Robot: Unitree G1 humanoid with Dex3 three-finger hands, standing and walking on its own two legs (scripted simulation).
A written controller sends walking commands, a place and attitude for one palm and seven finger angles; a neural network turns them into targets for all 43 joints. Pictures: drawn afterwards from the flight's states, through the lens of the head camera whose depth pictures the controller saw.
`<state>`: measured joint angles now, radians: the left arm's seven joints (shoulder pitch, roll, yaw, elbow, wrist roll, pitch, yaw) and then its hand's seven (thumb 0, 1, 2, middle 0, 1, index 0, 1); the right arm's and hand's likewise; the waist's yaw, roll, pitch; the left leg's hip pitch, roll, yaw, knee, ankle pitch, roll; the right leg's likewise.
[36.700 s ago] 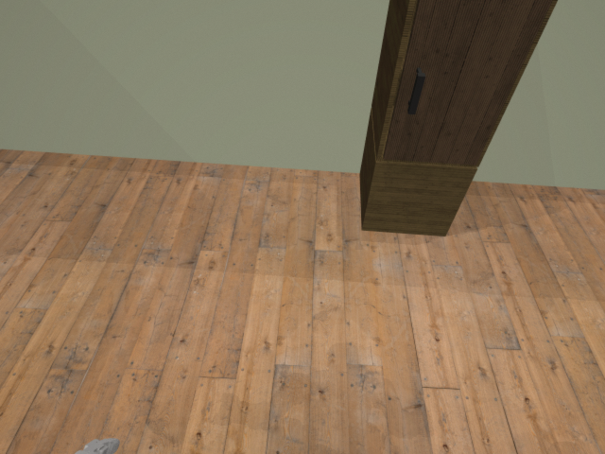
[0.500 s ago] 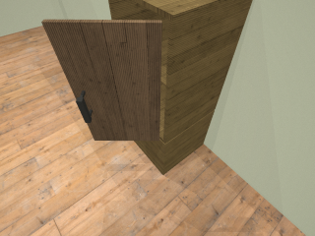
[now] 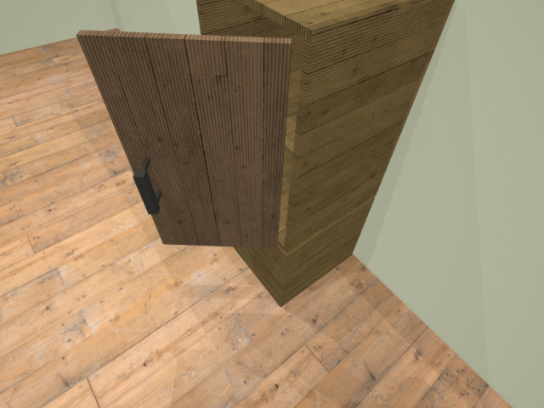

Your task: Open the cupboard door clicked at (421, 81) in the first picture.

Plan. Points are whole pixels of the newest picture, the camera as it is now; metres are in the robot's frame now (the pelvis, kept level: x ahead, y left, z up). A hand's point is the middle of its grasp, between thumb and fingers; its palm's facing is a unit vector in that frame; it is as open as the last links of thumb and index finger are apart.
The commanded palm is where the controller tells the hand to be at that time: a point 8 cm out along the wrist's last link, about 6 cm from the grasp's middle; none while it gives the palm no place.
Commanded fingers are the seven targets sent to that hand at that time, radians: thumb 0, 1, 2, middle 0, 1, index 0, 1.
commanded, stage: look again from close up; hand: left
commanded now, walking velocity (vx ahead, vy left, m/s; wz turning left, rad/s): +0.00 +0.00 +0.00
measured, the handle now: (150, 186) +0.55 +0.31 -0.07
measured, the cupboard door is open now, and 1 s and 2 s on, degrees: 51 51 51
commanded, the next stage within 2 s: shuffle to correct the standing spot in 0.54 s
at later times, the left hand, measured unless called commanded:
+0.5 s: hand out of the picture +0.01 +0.27 -0.17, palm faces +0.01 -0.96 -0.27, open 7.4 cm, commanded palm none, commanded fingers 0.00 0.90 0.90 -0.20 -0.30 -0.20 -0.30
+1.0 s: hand out of the picture -0.18 +0.24 -0.19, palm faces +0.06 -0.99 -0.13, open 7.4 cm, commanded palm none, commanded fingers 0.00 0.90 0.90 -0.20 -0.30 -0.20 -0.30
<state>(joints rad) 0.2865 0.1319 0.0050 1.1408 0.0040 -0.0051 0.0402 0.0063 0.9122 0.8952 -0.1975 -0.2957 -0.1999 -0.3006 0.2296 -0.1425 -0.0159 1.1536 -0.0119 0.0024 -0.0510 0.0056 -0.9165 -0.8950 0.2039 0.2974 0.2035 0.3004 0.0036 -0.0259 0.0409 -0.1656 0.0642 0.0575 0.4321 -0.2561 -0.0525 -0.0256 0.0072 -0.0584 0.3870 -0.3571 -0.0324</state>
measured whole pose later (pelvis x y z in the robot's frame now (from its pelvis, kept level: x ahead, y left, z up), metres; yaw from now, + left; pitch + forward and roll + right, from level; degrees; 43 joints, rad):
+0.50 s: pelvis -0.06 +0.06 -0.01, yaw -1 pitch -2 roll -1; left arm 0.27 0.25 0.01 0.92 0.02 0.02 0.03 0.01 0.91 0.90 -0.20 -0.30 -0.20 -0.30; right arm 0.20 -0.21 -0.03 0.95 -0.02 0.00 -0.01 0.01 -0.91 -0.89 0.21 0.30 0.20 0.30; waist 0.00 -0.01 0.00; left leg -0.28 0.02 0.08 0.56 -0.24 0.03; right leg -0.14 -0.05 -0.03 0.52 -0.34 0.04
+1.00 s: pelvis -0.09 +0.09 -0.01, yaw -1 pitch -1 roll -2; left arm 0.47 0.13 0.04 1.10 0.03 0.04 0.02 0.01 0.91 0.90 -0.20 -0.30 -0.20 -0.30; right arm 0.40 -0.15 -0.05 1.05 -0.02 0.00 -0.02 0.01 -0.91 -0.90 0.20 0.30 0.20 0.30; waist 0.00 -0.02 0.00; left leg -0.32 0.00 0.08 0.61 -0.29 0.06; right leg -0.30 -0.07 -0.02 0.69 -0.42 0.00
